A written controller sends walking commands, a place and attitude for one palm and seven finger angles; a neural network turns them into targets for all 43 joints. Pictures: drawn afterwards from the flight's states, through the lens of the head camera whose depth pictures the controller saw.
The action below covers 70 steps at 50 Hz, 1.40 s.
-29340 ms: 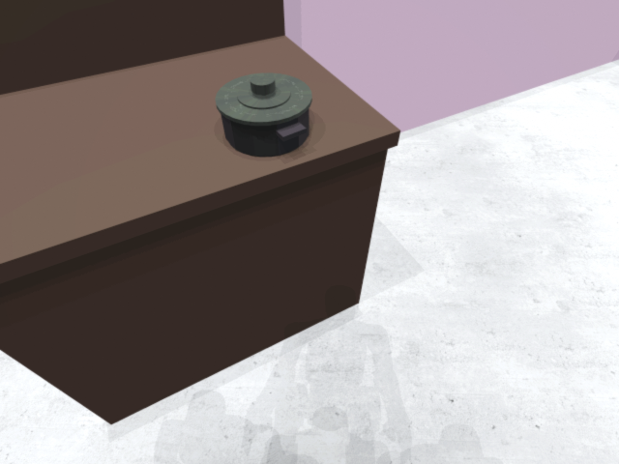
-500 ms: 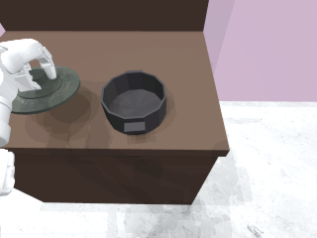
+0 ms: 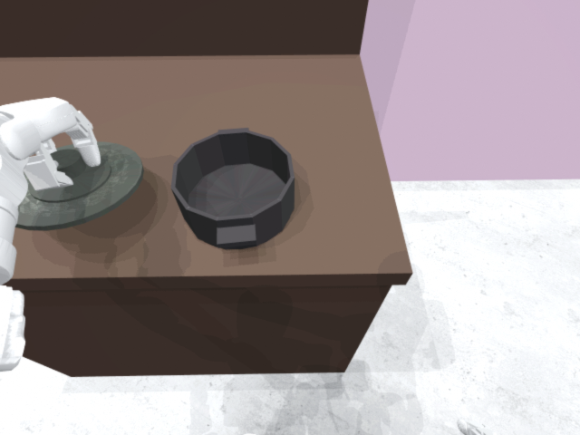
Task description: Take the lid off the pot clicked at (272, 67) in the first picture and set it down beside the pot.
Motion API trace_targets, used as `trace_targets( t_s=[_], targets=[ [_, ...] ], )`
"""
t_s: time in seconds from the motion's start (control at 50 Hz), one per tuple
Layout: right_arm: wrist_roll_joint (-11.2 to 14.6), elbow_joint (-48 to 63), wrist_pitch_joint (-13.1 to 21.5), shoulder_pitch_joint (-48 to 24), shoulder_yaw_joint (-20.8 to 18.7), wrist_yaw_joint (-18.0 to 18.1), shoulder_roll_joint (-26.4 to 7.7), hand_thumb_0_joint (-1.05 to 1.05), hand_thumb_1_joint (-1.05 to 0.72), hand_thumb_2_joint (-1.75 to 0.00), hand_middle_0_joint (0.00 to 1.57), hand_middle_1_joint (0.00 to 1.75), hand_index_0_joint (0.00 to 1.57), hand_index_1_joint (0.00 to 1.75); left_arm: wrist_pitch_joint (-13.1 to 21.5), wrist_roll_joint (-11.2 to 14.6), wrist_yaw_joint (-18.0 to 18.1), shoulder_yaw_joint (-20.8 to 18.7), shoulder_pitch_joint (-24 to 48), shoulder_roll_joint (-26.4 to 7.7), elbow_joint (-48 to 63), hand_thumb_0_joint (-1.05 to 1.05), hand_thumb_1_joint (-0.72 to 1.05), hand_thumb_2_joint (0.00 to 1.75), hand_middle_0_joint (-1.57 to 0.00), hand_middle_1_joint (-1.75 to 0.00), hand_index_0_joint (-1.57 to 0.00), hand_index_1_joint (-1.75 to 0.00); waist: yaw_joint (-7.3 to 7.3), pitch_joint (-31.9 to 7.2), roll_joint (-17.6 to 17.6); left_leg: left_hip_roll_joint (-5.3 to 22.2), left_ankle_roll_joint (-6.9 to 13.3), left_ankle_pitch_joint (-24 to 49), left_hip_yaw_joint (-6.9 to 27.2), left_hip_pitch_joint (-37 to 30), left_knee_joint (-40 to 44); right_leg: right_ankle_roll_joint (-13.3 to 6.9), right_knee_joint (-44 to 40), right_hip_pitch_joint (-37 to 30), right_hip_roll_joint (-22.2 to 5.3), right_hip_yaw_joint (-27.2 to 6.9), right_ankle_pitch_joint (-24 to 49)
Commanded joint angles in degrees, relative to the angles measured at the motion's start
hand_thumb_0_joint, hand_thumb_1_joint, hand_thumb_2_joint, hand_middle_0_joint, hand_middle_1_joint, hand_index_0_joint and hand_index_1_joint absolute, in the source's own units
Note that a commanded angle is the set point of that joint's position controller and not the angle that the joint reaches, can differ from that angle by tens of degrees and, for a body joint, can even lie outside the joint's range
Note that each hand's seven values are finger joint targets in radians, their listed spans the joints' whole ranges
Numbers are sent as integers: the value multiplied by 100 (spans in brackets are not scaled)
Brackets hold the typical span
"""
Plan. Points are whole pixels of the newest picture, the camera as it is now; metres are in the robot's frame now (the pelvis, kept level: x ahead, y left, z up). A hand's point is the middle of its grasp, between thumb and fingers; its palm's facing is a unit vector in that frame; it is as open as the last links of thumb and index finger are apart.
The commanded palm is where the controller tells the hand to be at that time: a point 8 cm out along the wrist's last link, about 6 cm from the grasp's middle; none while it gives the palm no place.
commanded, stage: lower the lid onto the table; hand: left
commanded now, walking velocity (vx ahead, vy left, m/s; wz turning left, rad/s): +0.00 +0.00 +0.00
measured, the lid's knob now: (64, 164) +0.45 +0.32 +0.12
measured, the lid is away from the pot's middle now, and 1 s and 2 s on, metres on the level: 0.23 0.23 0.23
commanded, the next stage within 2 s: open the fingers wide in 1.02 s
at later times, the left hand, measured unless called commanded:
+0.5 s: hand (63, 182) +0.42 +0.31 +0.11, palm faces -0.45 -0.11 -0.88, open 7.4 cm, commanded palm +0.44 +0.32 +0.19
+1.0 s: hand (70, 192) +0.42 +0.31 +0.09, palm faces -0.47 -0.11 -0.87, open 7.3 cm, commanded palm +0.45 +0.32 +0.16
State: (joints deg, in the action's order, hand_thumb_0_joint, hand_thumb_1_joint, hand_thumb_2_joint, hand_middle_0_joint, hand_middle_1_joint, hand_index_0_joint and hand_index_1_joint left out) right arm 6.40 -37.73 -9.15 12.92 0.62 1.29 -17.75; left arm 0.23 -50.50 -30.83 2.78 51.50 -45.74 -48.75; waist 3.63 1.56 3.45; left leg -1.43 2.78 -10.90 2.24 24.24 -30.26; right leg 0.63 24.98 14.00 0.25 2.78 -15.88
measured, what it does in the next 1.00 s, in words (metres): stands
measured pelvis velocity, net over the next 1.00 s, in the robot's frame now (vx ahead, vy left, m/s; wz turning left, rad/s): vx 0.00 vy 0.01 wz -0.02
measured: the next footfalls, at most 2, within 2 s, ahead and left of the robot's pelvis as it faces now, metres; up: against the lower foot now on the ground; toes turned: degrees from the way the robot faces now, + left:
none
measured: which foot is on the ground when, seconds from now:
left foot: down 0.00-1.00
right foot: down 0.00-1.00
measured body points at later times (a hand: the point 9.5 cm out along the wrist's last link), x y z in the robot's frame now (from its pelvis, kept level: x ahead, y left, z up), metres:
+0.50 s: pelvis +0.00 +0.00 +0.00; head +0.05 +0.00 +0.44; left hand +0.44 +0.31 +0.16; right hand +0.09 -0.27 -0.12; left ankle +0.04 +0.09 -0.74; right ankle -0.04 -0.13 -0.74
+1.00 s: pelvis +0.00 +0.01 -0.01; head +0.06 +0.01 +0.44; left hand +0.45 +0.32 +0.14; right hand +0.06 -0.27 -0.13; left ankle +0.04 +0.09 -0.74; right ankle -0.04 -0.13 -0.74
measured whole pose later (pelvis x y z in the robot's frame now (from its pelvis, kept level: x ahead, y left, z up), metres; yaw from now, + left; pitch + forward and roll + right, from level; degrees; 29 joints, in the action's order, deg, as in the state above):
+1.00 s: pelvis +0.00 +0.01 -0.01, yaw -1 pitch +7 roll -3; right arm 6.1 -38.8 -8.4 16.0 0.5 2.4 -17.7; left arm 6.2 -52.1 -25.3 1.8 48.4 -44.6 -55.7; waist 4.6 -0.3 2.9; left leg -1.2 3.3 -12.5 1.4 28.5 -33.8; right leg 0.9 28.3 18.4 0.4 1.9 -17.1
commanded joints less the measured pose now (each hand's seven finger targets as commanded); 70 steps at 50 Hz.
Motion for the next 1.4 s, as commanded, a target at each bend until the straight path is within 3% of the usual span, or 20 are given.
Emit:
trace_targets(
  t_s=[0.0,0.1,0.16,0.24,0.26,0.34,0.48,0.56,0.64,0.8,0.84,0.88,0.94,0.98,1.06,1.1,1.14,1.18,1.24,1.38],
  targets=[
    [-42,589,202,-8,-296,60,-902,0,-90,-90,20,30,20,30,125,4,348,-877,3160,-2360,1415,0,50,117,-89,-93,-96,-95,17,-2687,477,-117,256,1464,113,-2326,103,-291,-178,209,360,145,1570],
    [-37,512,204,40,-276,81,-906,0,-90,-90,20,30,20,30,196,47,346,-772,3088,-2231,1115,0,50,117,-89,-93,-96,-95,62,-2444,397,-134,257,1211,69,-2116,91,-278,-193,311,351,154,1501],
    [-71,546,233,49,-308,81,-910,0,-90,-90,20,30,20,30,275,5,413,-873,3099,-2341,1522,0,50,117,-89,-93,-96,-95,13,-2773,694,-85,246,1689,123,-2447,7,-295,-140,346,356,132,1592],
    [-52,495,232,106,-303,101,-913,0,-90,-90,20,30,20,30,304,104,403,-657,2850,-1997,1073,0,50,117,-89,-93,-96,-95,95,-2471,525,-69,242,1562,125,-2309,28,-305,-154,537,347,183,1494],
    [-59,474,204,132,-309,83,-933,0,-90,-90,20,30,20,30,322,63,439,-855,2999,-2246,1258,0,50,117,-89,-93,-96,-95,53,-2594,470,-61,233,1500,131,-2331,40,-292,-138,472,361,178,1478],
    [-69,532,241,102,-312,92,-919,0,-90,-90,20,30,20,30,372,50,498,-691,2983,-2048,1407,0,50,117,-89,-93,-96,-95,62,-2695,717,-40,219,1701,188,-2523,24,-329,-124,593,352,180,1415],
    [-65,420,227,240,-274,118,-939,0,-90,-90,20,30,20,30,381,-48,601,-673,2992,-2078,728,0,50,117,-89,-93,-96,-95,103,-2392,414,-94,230,962,123,-2083,65,-322,-118,658,370,187,1195],
    [-84,421,282,296,-296,152,-942,0,-90,-90,20,30,20,30,489,-53,664,-761,3154,-2183,1122,0,50,117,-89,-93,-96,-95,93,-2772,633,-39,223,1380,164,-2412,-11,-321,-63,658,360,160,1335],
    [-90,450,296,336,-305,148,-926,0,-90,-90,20,30,20,30,523,6,674,-652,2717,-1906,794,0,50,117,-89,-93,-96,-95,112,-2618,600,-35,222,1569,165,-2350,-45,-329,-55,795,358,181,1342],
    [-77,444,244,420,-313,138,-945,0,-90,-90,20,30,20,30,615,-100,806,-1043,2509,-2329,631,0,50,117,-89,-93,-96,-95,78,-2651,488,-50,244,1441,114,-2146,-98,-314,-1,706,368,159,1386],
    [-68,463,249,380,-317,145,-944,0,-90,-90,20,30,20,30,617,-57,766,-678,2572,-1934,624,0,50,117,-89,-93,-96,-95,137,-2550,626,-34,245,1468,95,-2153,-88,-323,-7,880,347,161,1335],
    [-64,417,213,420,-319,144,-980,0,-90,-90,20,30,20,30,616,-113,808,-877,2640,-2209,658,0,50,117,-89,-93,-96,-95,123,-2567,591,-35,241,1280,95,-2146,-107,-316,4,890,368,147,1252],
    [-55,422,228,439,-325,170,-957,0,-90,-90,20,30,20,30,643,-73,774,-510,2524,-1736,556,0,50,117,-89,-93,-96,-95,185,-2512,594,-1,233,1318,109,-2194,-114,-324,24,1095,369,182,1156],
    [-57,350,205,522,-335,158,-1005,0,-90,-90,20,30,20,30,624,-113,819,-726,2501,-2009,378,0,50,117,-89,-93,-96,-95,151,-2447,448,-23,241,1050,104,-2054,-153,-317,56,1104,385,167,1075],
    [-46,348,184,534,-321,156,-992,0,-90,-90,20,30,20,30,641,-134,841,-673,2349,-1926,134,0,50,117,-89,-93,-96,-95,172,-2350,409,-35,235,1046,95,-1913,-228,-327,130,1191,391,162,1076],
    [-50,519,174,460,-361,97,-896,0,-90,-90,20,30,20,30,669,-58,793,-480,1832,-1492,410,0,50,117,-89,-93,-96,-95,109,-2522,405,-55,249,1173,104,-1991,-234,-325,132,1111,369,158,1100],
    [-172,598,29,347,-385,170,-877,0,-90,-90,20,30,20,30,1131,-113,992,-940,1622,-1748,1246,0,48,114,-86,-93,-93,-95,67,-2720,441,64,272,1857,90,-2221,-363,-367,151,1234,399,122,1193],
    [-136,465,-68,362,-366,178,-890,0,-90,-90,20,30,20,30,1123,-24,1050,-904,2008,-1728,1118,0,46,111,-84,-93,-90,-95,142,-2368,573,74,252,1331,98,-2041,-258,-348,115,1424,390,154,943],
    [-146,555,-30,327,-344,222,-908,0,-90,-90,20,30,20,30,1131,-124,1281,-1493,2096,-2470,1378,0,42,106,-79,-93,-85,-95,-18,-2818,798,56,247,1403,113,-2133,-189,-400,149,1141,356,135,999],
    [-93,442,28,367,-308,255,-884,0,-90,-90,20,30,20,30,890,-180,1352,-901,2285,-1924,951,0,33,98,-70,-91,-74,-92,119,-2569,587,28,251,699,92,-2016,-95,-366,37,1242,349,111,713]
  ],
)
